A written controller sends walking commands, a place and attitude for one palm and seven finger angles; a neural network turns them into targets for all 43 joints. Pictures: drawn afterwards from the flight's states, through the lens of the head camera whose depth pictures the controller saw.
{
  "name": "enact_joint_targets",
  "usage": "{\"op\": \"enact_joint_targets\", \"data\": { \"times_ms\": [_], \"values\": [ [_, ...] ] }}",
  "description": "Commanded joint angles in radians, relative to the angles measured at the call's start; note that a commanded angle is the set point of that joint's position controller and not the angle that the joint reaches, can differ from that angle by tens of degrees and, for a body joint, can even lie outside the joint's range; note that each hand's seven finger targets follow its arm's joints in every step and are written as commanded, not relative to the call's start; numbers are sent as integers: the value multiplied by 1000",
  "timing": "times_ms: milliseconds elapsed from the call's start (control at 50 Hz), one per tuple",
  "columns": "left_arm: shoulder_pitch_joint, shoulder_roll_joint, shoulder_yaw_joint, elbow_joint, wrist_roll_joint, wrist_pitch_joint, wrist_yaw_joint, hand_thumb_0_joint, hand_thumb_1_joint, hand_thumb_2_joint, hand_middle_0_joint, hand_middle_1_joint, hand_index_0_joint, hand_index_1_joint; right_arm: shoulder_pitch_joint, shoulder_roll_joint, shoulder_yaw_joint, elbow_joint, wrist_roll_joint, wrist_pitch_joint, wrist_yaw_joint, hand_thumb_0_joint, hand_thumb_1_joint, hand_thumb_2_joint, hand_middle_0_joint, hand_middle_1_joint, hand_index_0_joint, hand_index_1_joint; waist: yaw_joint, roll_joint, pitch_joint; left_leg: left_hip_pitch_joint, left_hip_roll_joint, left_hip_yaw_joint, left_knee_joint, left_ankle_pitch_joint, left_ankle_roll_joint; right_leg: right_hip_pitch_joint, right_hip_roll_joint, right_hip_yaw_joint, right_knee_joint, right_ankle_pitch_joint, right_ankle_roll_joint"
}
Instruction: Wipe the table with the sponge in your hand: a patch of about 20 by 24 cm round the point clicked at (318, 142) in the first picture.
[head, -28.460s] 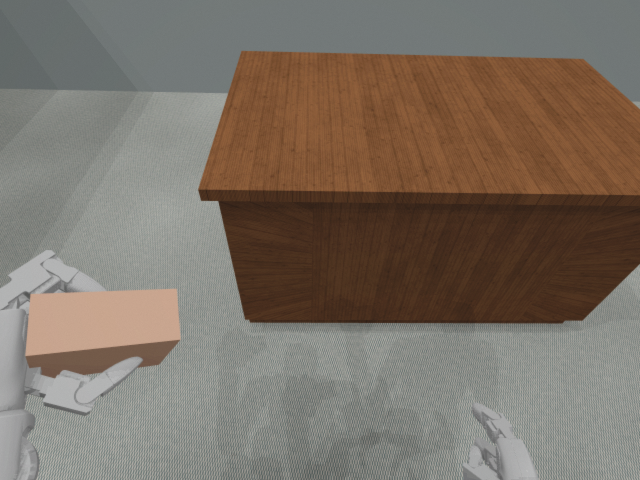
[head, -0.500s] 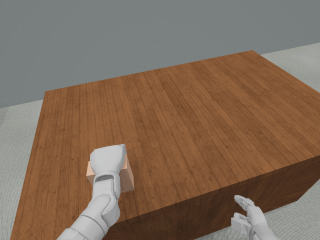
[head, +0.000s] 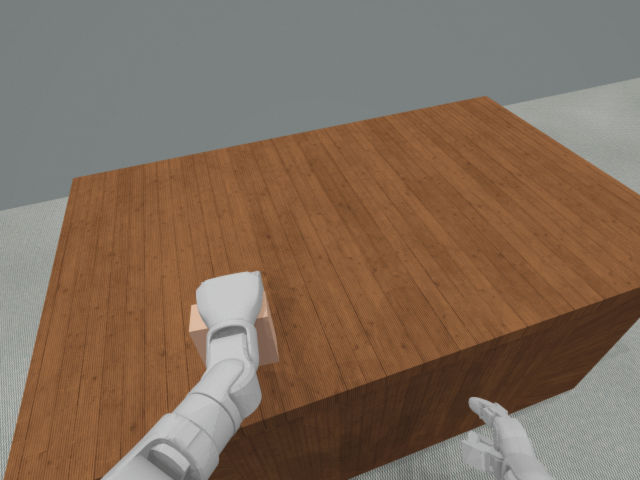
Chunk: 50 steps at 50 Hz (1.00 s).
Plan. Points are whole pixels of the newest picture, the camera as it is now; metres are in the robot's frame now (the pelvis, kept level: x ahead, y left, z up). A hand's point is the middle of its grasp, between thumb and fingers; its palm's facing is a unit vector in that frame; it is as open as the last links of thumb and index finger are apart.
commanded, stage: wipe forward along the third lane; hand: left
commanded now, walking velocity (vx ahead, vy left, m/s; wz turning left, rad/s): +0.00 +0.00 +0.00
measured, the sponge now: (239, 341) +0.32 +0.17 -0.03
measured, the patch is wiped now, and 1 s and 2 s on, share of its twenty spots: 0.75 0.90 1.00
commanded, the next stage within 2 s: wipe back along the third lane in 1.40 s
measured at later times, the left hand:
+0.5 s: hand (239, 288) +0.39 +0.18 +0.01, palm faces -0.10 +0.00 -0.99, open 9.5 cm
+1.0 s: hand (230, 267) +0.43 +0.21 +0.01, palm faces -0.10 +0.00 -1.00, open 9.5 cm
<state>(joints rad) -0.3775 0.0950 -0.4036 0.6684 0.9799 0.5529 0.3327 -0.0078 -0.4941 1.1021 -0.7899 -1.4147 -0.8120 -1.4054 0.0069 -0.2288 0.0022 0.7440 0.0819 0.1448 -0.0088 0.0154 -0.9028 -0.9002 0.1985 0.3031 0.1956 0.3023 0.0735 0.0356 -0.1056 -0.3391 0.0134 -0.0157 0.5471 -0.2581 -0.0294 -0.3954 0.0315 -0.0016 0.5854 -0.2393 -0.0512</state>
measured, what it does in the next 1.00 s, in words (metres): stands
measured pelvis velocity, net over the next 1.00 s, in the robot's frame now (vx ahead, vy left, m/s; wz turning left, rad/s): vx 0.00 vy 0.02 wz -0.02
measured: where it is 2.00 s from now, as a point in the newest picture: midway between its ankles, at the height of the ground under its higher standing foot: outside the picture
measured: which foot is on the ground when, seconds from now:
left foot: down 0.00-1.00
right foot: down 0.00-1.00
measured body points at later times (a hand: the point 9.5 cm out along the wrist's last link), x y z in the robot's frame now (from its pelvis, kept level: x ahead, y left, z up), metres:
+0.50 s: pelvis -0.01 +0.00 -0.01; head +0.02 -0.02 +0.44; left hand +0.39 +0.18 +0.06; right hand +0.13 -0.25 -0.14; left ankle +0.02 +0.15 -0.73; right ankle +0.04 -0.09 -0.73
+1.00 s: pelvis +0.00 +0.02 -0.01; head +0.04 +0.01 +0.44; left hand +0.43 +0.20 +0.06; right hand +0.12 -0.24 -0.14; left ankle +0.02 +0.15 -0.73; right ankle +0.04 -0.09 -0.73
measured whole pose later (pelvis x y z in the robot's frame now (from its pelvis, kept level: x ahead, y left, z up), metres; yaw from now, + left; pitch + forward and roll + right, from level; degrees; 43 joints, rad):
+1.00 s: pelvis +0.00 +0.02 -0.01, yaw -1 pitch +13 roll +0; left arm -0.83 0.21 -0.17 1.18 0.98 0.45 0.40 0.00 -0.51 1.11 -0.81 -1.40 -0.83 -1.39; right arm 0.13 -0.23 0.01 0.79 0.06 0.07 -0.04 0.01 -0.90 -0.90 0.20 0.30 0.20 0.30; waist -0.05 0.02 -0.14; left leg -0.59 0.02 0.00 0.63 -0.27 -0.01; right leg -0.62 0.03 0.02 0.62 -0.22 -0.03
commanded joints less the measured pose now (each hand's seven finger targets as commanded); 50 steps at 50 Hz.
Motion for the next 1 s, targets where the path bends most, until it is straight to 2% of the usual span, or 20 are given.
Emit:
{"op": "enact_joint_targets", "data": {
  "times_ms": [0, 20, 80, 120, 180, 220, 260, 340, 400, 520, 540, 600, 620, 640, 720, 760, 820, 880, 960, 980],
  "values": [
    [-357, 51, 45, -36, 26, -16, 41, 0, 100, 1300, -1200, -1600, -1200, -1600, -171, -93, -32, -149, -2, -50, -14, 0, -900, -900, 200, 300, 200, 300, -35, -142, -161, -5, -48, 32, -58, -13, 46, 61, -16, 64, -141, -12, -7],
    [-366, 96, 98, -11, 17, -18, 44, 0, 100, 1300, -1200, -1600, -1200, -1600, -165, -99, -32, -142, -3, -51, -19, 0, -900, -900, 200, 300, 200, 300, -30, -153, -165, -19, -48, 29, -60, -26, 45, 61, -12, 76, -149, -27, -8],
    [-446, 80, 84, 69, 8, -19, 53, 0, 100, 1300, -1200, -1600, -1200, -1600, -150, -94, -24, -133, -2, -55, -32, 0, -900, -900, 200, 300, 200, 300, -59, -158, -134, -57, -47, 41, -53, -74, 45, 22, -22, 75, -155, -90, 7],
    [-457, 148, 152, 112, 12, -22, 63, 0, 100, 1300, -1200, -1600, -1200, -1600, -135, -103, -27, -122, -7, -57, -41, 0, -900, -900, 200, 300, 200, 300, -48, -149, -152, -77, -46, 37, -52, -87, 42, 15, -20, 83, -152, -119, 5],
    [-489, 118, 131, 176, 12, -26, 71, 0, 100, 1300, -1200, -1600, -1200, -1600, -102, -97, -28, -118, -8, -63, -45, 0, -900, -900, 200, 300, 200, 300, -63, -162, -185, -92, -40, 46, -37, -79, 45, 17, -26, 71, -137, -97, 14],
    [-498, 180, 186, 200, 8, -26, 74, 0, 100, 1300, -1200, -1600, -1200, -1600, -94, -106, -28, -116, -11, -62, -48, 0, -900, -900, 200, 300, 200, 300, -53, -158, -211, -111, -40, 42, -36, -77, 43, 34, -25, 84, -137, -92, 14],
    [-539, 176, 173, 217, 2, -33, 76, 0, 100, 1300, -1200, -1600, -1200, -1600, -78, -104, -27, -114, -10, -65, -54, 0, -900, -900, 200, 300, 200, 300, -71, -162, -213, -123, -36, 47, -29, -79, 46, 35, -31, 82, -136, -86, 21],
    [-532, 202, 198, 257, 1, -41, 77, 0, 100, 1300, -1200, -1600, -1200, -1600, -48, -109, -30, -107, -12, -69, -51, 0, -900, -900, 200, 300, 200, 300, -68, -141, -232, -138, -32, 49, -24, -61, 47, 43, -33, 81, -126, -38, 22],
    [-577, 157, 159, 282, 5, -54, 77, 0, 100, 1300, -1200, -1600, -1200, -1600, -25, -109, -33, -98, -12, -78, -48, 0, -900, -900, 200, 300, 200, 300, -91, -149, -216, -139, -27, 50, -22, -64, 50, 8, -29, 72, -126, -37, 23],
    [-596, 247, 246, 314, 3, -84, 94, 0, 100, 1300, -1200, -1600, -1200, -1600, 18, -122, -42, -79, -17, -92, -47, 0, -900, -900, 200, 300, 200, 300, -88, -188, -277, -163, -23, 48, -9, -29, 53, 49, -28, 69, -104, 45, 26],
    [-584, 216, 219, 321, -1, -83, 96, 0, 100, 1300, -1200, -1600, -1200, -1600, 24, -118, -41, -82, -16, -94, -45, 0, -900, -900, 200, 300, 200, 300, -92, -171, -267, -162, -23, 55, -6, -21, 55, 49, -30, 67, -102, 68, 29],
    [-620, 230, 214, 338, 7, -78, 95, 0, 100, 1300, -1200, -1600, -1200, -1600, 32, -122, -38, -76, -14, -96, -43, 0, -900, -900, 200, 300, 200, 300, -104, -163, -243, -172, -23, 56, -11, -41, 54, 24, -30, 69, -111, 37, 32],
    [-640, 275, 253, 342, 12, -78, 99, 0, 100, 1300, -1200, -1600, -1200, -1600, 34, -128, -40, -70, -16, -97, -43, 0, -900, -900, 200, 300, 200, 300, -102, -165, -252, -174, -21, 53, -11, -35, 55, 28, -28, 69, -109, 42, 29],
    [-651, 260, 226, 336, 16, -78, 97, 0, 100, 1300, -1200, -1600, -1200, -1600, 39, -125, -38, -76, -15, -99, -43, 0, -900, -900, 200, 300, 200, 300, -107, -126, -248, -174, -23, 56, -10, -37, 56, 22, -31, 66, -107, 37, 31],
    [-686, 295, 253, 372, 30, -75, 98, 0, 100, 1300, -1200, -1600, -1200, -1600, 52, -131, -39, -65, -17, -100, -40, 0, -900, -900, 200, 300, 200, 300, -115, -121, -253, -172, -18, 50, -6, -20, 55, 2, -26, 52, -96, 56, 26],
    [-689, 244, 213, 378, 26, -73, 100, 0, 100, 1300, -1200, -1600, -1200, -1600, 60, -123, -37, -72, -17, -103, -36, 0, -900, -900, 200, 300, 200, 300, -118, -87, -259, -165, -18, 55, -5, -20, 53, -11, -25, 42, -90, 55, 26],
    [-718, 291, 259, 393, 17, -78, 102, 0, 100, 1300, -1200, -1600, -1200, -1600, 71, -132, -39, -65, -20, -106, -36, 0, -900, -900, 200, 300, 200, 300, -120, -119, -299, -166, -15, 51, 0, -4, 54, 6, -23, 39, -84, 76, 28],
    [-739, 293, 249, 421, 20, -81, 106, 0, 100, 1300, -1200, -1600, -1200, -1600, 86, -135, -38, -59, -21, -110, -38, 0, -900, -900, 200, 300, 200, 300, -136, -136, -291, -178, -13, 52, 8, -6, 56, -7, -24, 35, -79, 89, 33],
    [-796, 264, 223, 436, 36, -79, 107, 0, 100, 1300, -1200, -1600, -1200, -1600, 107, -136, -42, -51, -24, -114, -34, 0, -900, -900, 200, 300, 200, 300, -153, -95, -306, -159, -9, 49, 15, 13, 56, -43, -18, 23, -68, 96, 27],
    [-802, 284, 234, 447, 37, -78, 106, 0, 100, 1300, -1200, -1600, -1200, -1600, 110, -139, -41, -48, -24, -114, -33, 0, -900, -900, 200, 300, 200, 300, -153, -94, -304, -164, -8, 45, 15, 6, 54, -51, -17, 21, -67, 81, 27]
  ]
}}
